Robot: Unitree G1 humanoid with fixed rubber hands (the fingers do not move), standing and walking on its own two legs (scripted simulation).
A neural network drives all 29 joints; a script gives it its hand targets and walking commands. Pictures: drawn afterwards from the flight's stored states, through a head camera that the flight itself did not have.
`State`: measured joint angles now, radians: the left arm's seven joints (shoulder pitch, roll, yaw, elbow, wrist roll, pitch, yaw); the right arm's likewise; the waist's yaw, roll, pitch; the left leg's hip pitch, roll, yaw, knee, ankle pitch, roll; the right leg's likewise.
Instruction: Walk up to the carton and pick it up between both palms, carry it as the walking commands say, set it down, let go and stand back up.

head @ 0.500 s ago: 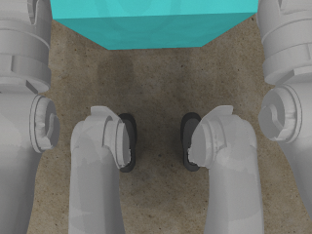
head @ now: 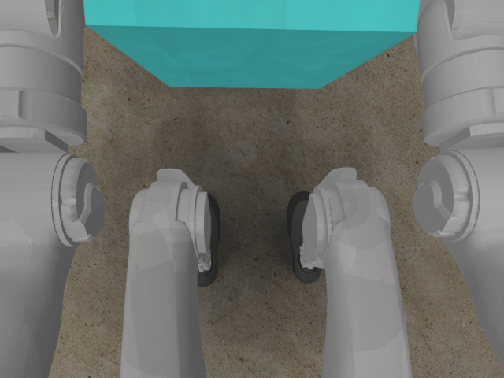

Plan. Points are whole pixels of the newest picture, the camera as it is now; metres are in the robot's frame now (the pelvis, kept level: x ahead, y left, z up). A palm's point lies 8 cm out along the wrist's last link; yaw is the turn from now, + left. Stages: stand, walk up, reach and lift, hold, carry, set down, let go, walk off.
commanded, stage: reach and lift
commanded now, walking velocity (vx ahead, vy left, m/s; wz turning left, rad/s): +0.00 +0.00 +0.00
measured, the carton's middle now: out of the picture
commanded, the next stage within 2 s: none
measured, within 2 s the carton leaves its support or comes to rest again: neither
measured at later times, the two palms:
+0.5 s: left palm out of the picture +0.55 +0.19 -0.01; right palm out of the picture +0.56 -0.15 +0.00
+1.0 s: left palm out of the picture +0.53 +0.19 +0.08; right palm out of the picture +0.54 -0.15 +0.08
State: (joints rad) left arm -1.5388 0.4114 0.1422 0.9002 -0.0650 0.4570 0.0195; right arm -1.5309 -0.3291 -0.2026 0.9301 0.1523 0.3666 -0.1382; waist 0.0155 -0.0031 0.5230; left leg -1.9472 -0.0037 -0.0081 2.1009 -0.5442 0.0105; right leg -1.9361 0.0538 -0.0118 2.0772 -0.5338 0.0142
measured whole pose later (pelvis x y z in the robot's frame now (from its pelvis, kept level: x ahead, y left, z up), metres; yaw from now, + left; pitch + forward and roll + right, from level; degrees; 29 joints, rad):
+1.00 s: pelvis +0.00 +0.00 +0.12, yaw +0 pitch +19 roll -2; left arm -1.29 0.27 0.26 0.80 0.05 0.49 0.01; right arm -1.27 -0.22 -0.34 0.83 0.06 0.40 -0.09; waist 0.02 0.00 0.36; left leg -1.57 -0.01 -0.03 1.74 -0.51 0.01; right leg -1.55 0.06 -0.01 1.70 -0.49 0.01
